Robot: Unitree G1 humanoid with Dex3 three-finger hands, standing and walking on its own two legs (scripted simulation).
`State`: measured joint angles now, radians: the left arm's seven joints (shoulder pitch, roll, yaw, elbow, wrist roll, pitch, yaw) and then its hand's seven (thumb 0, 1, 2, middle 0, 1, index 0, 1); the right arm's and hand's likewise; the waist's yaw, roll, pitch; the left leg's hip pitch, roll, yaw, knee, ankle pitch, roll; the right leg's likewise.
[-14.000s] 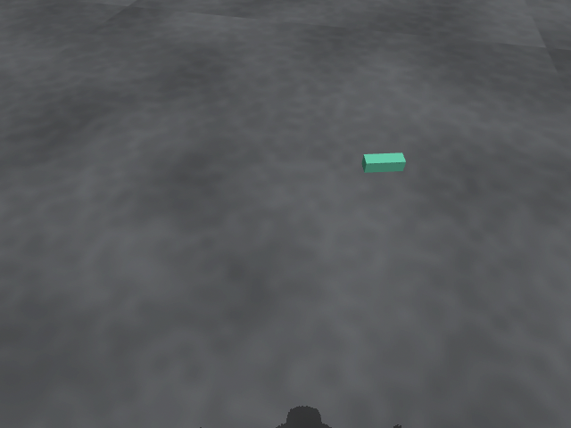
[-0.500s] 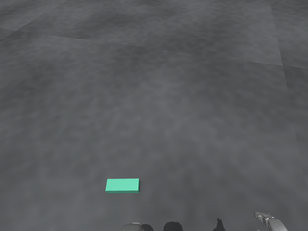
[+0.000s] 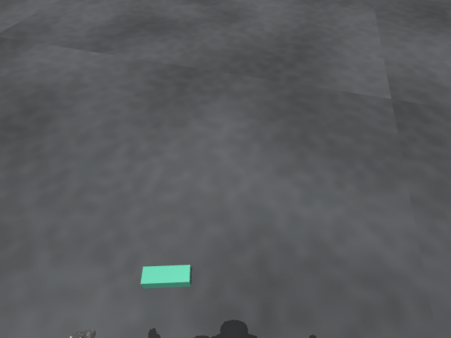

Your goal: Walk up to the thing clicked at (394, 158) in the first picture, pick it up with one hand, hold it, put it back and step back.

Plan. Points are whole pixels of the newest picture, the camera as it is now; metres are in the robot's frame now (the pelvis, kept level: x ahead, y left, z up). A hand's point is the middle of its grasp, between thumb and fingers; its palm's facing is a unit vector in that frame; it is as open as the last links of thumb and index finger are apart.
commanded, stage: walk up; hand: left
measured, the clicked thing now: (167, 276) +0.47 +0.25 -0.74
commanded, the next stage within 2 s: none
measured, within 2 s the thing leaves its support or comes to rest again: neither
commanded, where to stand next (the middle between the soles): +0.09 +0.03 m, yaw +2 degrees
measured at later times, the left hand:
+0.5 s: hand out of the picture +0.07 +0.26 -0.15, palm faces -0.02 -0.93 -0.37, open 7.4 cm
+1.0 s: hand out of the picture +0.07 +0.31 -0.17, palm faces +0.02 -0.92 -0.39, open 7.4 cm
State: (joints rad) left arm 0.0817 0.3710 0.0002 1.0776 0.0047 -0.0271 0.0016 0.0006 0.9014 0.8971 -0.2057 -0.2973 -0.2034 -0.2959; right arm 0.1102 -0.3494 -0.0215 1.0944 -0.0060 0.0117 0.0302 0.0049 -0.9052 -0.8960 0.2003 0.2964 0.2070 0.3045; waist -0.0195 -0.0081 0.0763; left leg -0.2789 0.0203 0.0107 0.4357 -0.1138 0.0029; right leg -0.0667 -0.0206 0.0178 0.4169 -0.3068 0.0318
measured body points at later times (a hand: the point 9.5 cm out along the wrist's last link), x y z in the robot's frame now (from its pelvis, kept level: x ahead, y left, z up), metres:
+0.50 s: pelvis +0.01 +0.00 +0.00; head +0.02 +0.00 +0.45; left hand +0.07 +0.31 -0.13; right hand +0.11 -0.29 -0.13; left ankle +0.08 +0.12 -0.74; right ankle -0.05 -0.14 -0.74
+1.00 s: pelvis +0.06 +0.03 -0.01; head +0.07 +0.03 +0.44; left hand +0.07 +0.36 -0.14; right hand +0.14 -0.30 -0.12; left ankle +0.12 +0.15 -0.74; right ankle -0.05 -0.14 -0.74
